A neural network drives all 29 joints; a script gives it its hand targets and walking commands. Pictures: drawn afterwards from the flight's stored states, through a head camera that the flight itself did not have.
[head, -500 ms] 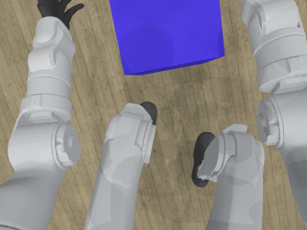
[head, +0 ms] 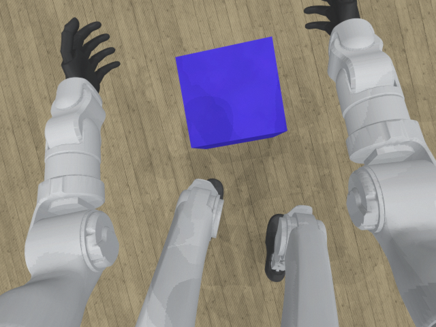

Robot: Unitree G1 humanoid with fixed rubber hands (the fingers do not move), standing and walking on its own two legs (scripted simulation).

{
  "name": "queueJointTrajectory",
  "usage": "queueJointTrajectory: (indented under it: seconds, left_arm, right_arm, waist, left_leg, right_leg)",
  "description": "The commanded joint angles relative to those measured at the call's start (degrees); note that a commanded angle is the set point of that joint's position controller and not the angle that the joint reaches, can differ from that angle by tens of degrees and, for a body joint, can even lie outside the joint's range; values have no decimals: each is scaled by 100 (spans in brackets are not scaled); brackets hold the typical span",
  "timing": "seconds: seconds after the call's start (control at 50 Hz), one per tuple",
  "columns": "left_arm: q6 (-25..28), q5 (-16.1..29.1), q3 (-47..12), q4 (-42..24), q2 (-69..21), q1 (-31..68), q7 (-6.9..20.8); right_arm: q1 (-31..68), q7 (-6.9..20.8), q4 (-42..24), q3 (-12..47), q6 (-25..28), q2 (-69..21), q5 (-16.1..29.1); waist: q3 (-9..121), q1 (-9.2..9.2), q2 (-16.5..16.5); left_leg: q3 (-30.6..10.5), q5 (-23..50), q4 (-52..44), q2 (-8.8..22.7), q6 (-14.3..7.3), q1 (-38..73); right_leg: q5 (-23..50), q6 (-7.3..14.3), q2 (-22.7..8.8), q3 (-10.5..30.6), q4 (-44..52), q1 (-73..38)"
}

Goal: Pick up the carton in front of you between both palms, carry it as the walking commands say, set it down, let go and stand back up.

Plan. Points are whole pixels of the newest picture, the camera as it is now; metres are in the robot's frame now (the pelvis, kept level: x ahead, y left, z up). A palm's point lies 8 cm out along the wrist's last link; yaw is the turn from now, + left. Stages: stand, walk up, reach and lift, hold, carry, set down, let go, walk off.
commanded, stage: set down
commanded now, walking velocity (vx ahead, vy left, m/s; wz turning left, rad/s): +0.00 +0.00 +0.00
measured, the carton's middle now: (232, 104) +0.49 +0.10 -0.40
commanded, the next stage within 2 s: let go in 0.28 s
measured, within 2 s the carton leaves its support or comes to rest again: neither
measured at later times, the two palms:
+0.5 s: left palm (19, 66) +0.41 +0.30 +0.04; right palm (414, 2) +0.54 -0.08 +0.03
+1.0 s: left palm out of the picture +0.28 +0.27 +0.16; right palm out of the picture +0.38 -0.15 +0.14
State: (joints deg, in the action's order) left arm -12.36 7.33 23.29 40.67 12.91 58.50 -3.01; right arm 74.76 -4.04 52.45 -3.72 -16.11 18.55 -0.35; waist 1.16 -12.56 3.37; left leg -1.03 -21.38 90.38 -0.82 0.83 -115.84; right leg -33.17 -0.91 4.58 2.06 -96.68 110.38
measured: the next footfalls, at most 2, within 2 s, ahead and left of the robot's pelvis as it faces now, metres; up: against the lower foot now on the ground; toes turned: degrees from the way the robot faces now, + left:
none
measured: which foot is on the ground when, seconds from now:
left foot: down 0.00-1.00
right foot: down 0.00-1.00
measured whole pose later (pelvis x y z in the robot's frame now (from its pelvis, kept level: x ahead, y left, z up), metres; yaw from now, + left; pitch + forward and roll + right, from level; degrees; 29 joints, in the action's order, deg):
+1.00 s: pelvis +0.10 +0.03 +0.23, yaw +2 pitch +16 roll -1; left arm -1.4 1.4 1.2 23.1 11.2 -5.0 4.6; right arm 6.6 -3.9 33.4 -7.7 -0.9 7.1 -4.9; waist 0.3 -7.0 -1.5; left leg -1.5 -13.1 35.4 -2.8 -1.8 -38.1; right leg -20.4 -1.5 0.8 4.3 -35.7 31.2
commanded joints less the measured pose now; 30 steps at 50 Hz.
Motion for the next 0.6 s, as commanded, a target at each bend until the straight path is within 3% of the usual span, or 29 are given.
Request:
queueJointTrajectory:
  seconds: [0.0,0.26,0.34,0.48,0.58]
  left_arm:
    - [66,-29,133,-682,873,860,78]
    - [253,-442,257,-548,557,417,290]
    - [350,-626,206,-584,478,23,424]
    - [555,-998,-177,-1074,513,-1535,827]
    - [703,-1008,-685,-1394,574,-2513,1040]
  right_arm:
    - [1719,17,-778,-89,55,317,-58]
    - [1007,230,-344,-447,269,178,-278]
    - [471,185,-411,-587,355,-47,-438]
    - [-1532,-271,-1516,-870,550,-836,-829]
    - [-2726,-507,-2439,-804,769,-1126,-816]
  waist:
    - [6434,-478,897]
    - [5691,-334,517]
    - [5847,-244,439]
    - [6035,-21,229]
    - [4904,128,-68]
  left_leg:
    - [810,2409,-908,-220,314,4429]
    - [677,2621,-2286,-190,303,5532]
    - [631,2835,-2648,-185,271,6128]
    - [441,3557,-3330,-234,90,7795]
    - [234,2994,-3965,-140,1,8696]
  right_leg:
    - [1251,-27,262,-411,1363,-3069]
    - [1540,-76,209,-286,2884,-3652]
    - [1834,-114,205,-256,3346,-4086]
    - [2550,-184,237,-183,4260,-5032]
    - [1913,-178,175,-202,5022,-5230]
